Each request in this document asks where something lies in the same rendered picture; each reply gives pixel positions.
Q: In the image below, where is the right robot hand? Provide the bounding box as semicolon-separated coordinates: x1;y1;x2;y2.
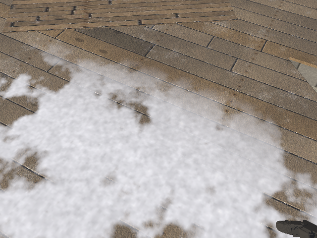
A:
275;220;317;238

